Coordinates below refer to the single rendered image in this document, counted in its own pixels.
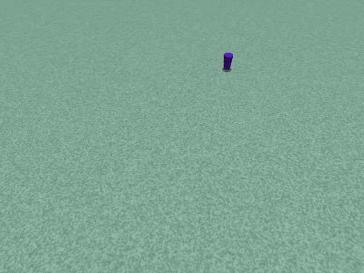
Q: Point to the cup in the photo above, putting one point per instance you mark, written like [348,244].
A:
[227,60]

